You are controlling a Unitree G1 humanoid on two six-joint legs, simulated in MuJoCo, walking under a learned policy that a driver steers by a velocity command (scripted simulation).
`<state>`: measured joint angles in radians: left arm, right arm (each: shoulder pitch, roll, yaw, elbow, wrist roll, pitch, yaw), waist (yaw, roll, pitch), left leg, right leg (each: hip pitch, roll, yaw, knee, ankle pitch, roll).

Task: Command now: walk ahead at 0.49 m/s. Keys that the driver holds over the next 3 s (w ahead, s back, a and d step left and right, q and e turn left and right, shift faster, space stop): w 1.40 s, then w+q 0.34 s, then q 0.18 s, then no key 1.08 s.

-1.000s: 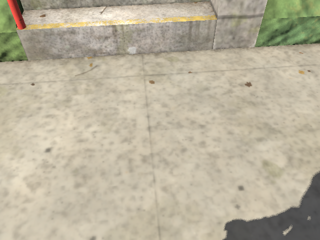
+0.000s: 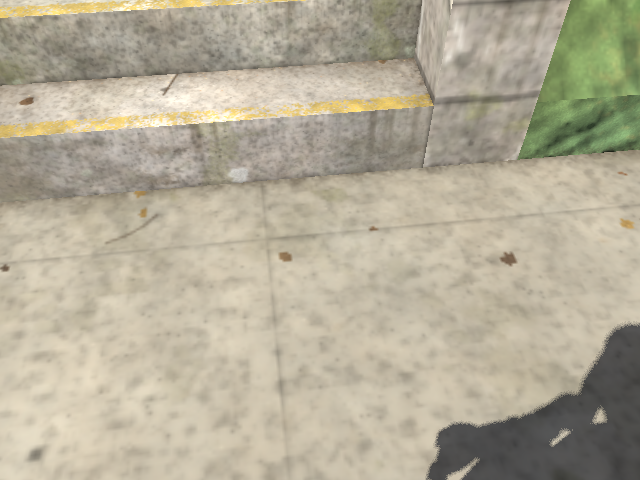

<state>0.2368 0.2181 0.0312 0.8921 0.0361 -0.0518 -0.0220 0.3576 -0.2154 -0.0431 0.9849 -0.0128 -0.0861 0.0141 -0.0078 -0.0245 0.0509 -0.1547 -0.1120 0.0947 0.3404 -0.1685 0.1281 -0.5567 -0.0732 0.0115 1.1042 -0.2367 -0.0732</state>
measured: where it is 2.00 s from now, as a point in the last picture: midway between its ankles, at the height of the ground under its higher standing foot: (336, 273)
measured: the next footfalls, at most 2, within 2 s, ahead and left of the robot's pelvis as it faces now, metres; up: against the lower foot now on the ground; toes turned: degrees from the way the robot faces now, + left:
right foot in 0.34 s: +0.36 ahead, -0.13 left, +0.00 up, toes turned -3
left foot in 0.88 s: +0.65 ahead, +0.06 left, +0.00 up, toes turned +5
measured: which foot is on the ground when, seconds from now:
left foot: down 0.00-0.36, up 0.38-0.86, down 0.88-1.00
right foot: up 0.00-0.32, down 0.34-0.88, up 0.90-1.00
